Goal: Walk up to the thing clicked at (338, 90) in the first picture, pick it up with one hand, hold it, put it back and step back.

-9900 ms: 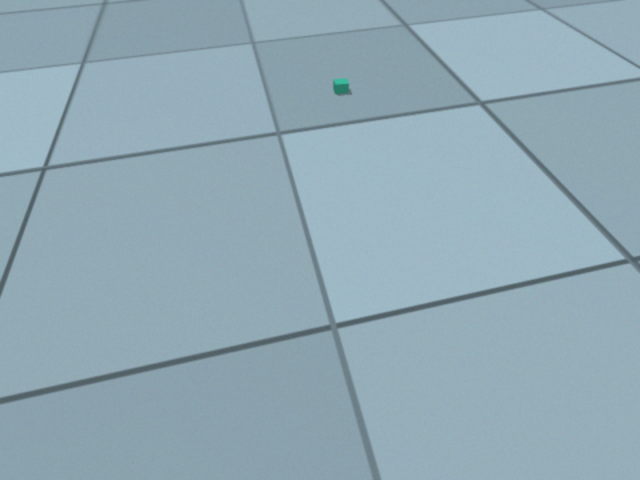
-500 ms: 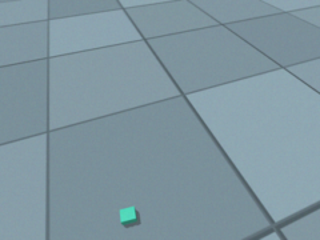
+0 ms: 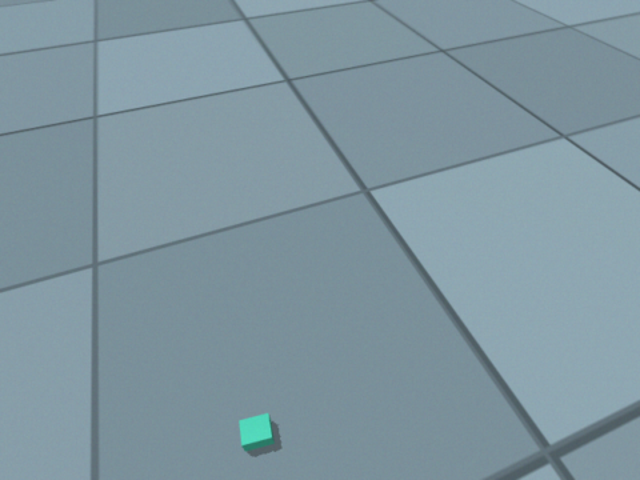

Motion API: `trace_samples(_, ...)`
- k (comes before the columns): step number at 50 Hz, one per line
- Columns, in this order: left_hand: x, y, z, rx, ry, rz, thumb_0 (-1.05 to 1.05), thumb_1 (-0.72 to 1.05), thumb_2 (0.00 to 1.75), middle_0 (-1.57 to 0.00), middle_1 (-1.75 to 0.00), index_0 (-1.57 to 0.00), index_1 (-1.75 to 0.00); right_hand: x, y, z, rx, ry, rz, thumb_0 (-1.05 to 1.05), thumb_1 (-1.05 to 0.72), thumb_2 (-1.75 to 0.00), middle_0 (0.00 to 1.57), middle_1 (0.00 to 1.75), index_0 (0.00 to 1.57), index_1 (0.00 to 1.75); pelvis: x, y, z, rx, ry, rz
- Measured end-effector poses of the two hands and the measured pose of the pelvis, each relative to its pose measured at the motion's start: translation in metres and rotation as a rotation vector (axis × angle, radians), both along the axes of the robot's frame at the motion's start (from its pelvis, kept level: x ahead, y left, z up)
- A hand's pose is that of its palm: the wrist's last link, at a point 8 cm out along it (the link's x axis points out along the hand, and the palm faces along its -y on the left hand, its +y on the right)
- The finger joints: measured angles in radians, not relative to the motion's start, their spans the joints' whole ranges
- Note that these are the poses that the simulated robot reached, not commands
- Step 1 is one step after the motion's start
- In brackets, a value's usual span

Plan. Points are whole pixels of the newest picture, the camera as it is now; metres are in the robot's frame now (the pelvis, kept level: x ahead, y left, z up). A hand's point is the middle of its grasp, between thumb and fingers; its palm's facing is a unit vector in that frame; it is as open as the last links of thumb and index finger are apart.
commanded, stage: stand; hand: left
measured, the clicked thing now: (256, 432) +0.39 +0.21 -0.75
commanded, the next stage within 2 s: walk up in 0.08 s
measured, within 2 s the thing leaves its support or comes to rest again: neither
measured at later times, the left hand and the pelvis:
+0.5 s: hand out of the picture +0.04 +0.25 -0.16, palm faces +0.01 -0.94 -0.34, open 7.4 cm; pelvis -0.03 -0.01 -0.01, yaw +1 degrees
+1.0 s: hand out of the picture +0.03 +0.25 -0.16, palm faces +0.02 -0.94 -0.33, open 7.4 cm; pelvis -0.03 -0.01 -0.01, yaw +2 degrees
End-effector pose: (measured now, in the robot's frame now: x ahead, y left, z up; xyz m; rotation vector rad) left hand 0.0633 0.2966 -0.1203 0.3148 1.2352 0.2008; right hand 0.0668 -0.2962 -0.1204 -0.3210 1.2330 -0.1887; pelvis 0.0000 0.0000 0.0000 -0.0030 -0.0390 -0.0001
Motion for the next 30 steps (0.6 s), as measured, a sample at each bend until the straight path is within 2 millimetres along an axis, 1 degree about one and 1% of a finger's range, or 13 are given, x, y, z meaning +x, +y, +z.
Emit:
trace_samples(6,-0.001,0.002,0.000,-0.002,0.002,0.009,0.01,0.91,0.90,-0.20,-0.30,-0.21,-0.30,-0.001,0.001,0.000,0.003,-0.003,-0.007,0.00,-0.91,-0.90,0.20,0.30,0.20,0.30,-0.003,0.000,0.000,0.001,0.003,0.002)
trace_samples(13,-0.006,0.003,-0.002,0.000,0.005,0.023,0.01,0.91,0.90,-0.20,-0.30,-0.21,-0.30,-0.006,-0.005,0.001,-0.011,-0.001,-0.009,0.00,-0.91,-0.90,0.20,0.30,0.20,0.30,-0.015,-0.003,-0.002,0.002,0.006,0.011)
trace_samples(22,-0.025,-0.003,-0.004,-0.003,0.014,0.032,0.01,0.91,0.90,-0.20,-0.30,-0.21,-0.30,-0.012,-0.015,0.000,-0.019,-0.011,0.000,0.00,-0.91,-0.90,0.20,0.30,0.20,0.30,-0.029,-0.009,-0.005,0.000,0.005,0.018)
trace_samples(30,-0.044,-0.007,-0.007,-0.008,0.028,0.048,0.01,0.91,0.90,-0.20,-0.30,-0.21,-0.30,-0.021,-0.019,-0.002,-0.014,-0.003,0.008,0.00,-0.91,-0.90,0.20,0.30,0.20,0.30,-0.036,-0.013,-0.006,-0.005,0.004,0.023)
